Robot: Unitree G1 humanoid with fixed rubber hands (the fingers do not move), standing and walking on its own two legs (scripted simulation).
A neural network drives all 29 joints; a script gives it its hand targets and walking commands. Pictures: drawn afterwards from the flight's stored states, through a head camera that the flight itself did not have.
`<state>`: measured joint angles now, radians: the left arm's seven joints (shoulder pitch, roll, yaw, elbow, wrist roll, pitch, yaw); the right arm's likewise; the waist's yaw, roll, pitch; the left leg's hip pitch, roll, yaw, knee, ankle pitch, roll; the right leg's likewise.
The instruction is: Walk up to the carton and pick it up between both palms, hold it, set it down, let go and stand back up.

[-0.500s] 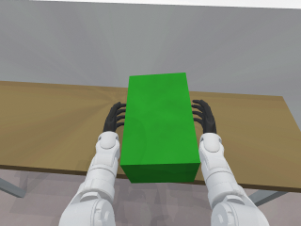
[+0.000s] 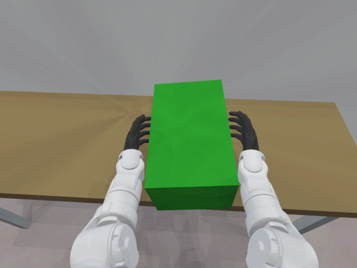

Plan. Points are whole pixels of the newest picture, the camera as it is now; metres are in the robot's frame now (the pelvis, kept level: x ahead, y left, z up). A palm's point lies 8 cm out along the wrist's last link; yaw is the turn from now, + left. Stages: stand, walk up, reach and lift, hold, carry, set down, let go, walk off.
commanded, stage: set down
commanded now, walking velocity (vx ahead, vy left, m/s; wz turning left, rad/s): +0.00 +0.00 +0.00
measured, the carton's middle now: (190, 142) +0.42 -0.06 +0.00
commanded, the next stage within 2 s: none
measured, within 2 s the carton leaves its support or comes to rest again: rests again in 0.30 s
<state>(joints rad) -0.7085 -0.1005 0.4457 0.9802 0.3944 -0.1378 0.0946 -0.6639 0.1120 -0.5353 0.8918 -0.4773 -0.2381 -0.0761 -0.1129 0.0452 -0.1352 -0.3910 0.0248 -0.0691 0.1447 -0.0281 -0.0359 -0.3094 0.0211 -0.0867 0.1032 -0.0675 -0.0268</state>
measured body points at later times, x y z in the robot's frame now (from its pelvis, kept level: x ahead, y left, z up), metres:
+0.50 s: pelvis +0.01 +0.01 +0.00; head +0.10 +0.00 +0.44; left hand +0.43 +0.08 +0.00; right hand +0.39 -0.20 +0.01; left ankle +0.00 +0.14 -0.75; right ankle -0.03 -0.10 -0.75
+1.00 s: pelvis +0.00 +0.00 +0.00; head +0.11 -0.02 +0.43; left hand +0.43 +0.07 +0.00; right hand +0.39 -0.20 +0.00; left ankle +0.00 +0.14 -0.75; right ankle -0.03 -0.10 -0.75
